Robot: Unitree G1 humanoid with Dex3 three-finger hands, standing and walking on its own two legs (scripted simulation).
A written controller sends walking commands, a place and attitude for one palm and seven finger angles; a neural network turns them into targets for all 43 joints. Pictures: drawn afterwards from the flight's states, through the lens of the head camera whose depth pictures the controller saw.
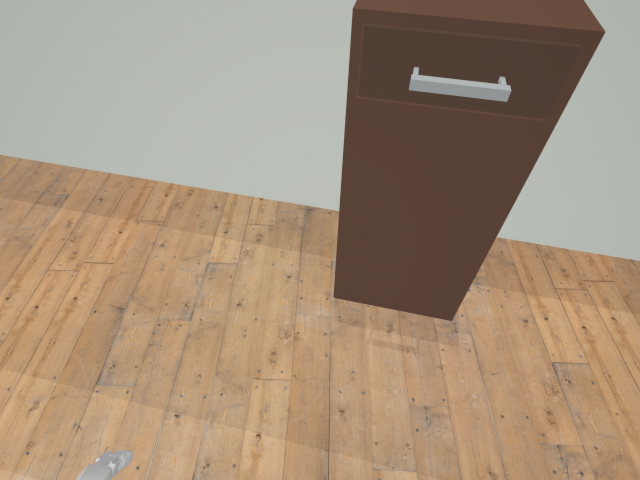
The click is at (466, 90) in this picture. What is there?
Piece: drawer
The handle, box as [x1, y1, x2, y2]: [409, 67, 510, 101]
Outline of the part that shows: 409,85 409,89 503,101 507,100 510,92 510,87 505,83 504,77 500,76 497,84 418,75 418,67 414,67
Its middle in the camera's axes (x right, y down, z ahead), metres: +0.26 -0.30 +0.74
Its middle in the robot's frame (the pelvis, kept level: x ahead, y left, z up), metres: +0.79 -0.23 +0.12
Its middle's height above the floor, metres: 0.89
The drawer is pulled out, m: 0.00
